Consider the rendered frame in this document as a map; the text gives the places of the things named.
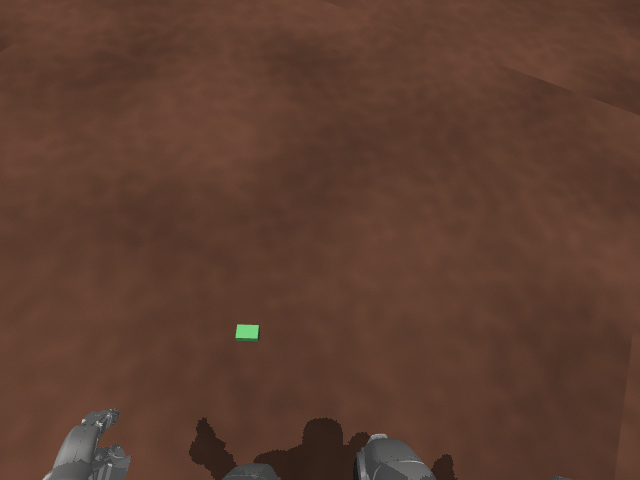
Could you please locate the left robot hand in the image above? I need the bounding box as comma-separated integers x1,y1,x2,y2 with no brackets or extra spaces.
53,408,131,480

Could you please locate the left robot arm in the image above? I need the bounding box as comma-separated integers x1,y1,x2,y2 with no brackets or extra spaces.
42,462,94,480

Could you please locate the small box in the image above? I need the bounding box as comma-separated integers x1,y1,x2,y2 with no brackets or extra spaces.
235,324,260,341

